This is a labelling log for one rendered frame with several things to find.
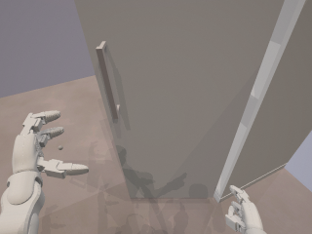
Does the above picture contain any left robot forearm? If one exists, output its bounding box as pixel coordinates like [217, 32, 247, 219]
[0, 171, 46, 234]

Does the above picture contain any left robot hand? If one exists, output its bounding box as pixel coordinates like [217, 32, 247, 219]
[12, 110, 89, 179]

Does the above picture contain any fridge door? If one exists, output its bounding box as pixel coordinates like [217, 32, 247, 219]
[74, 0, 285, 198]

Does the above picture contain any right robot hand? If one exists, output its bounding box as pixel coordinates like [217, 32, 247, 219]
[225, 185, 264, 234]

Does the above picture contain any handle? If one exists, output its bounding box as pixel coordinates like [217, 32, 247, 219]
[96, 41, 120, 119]

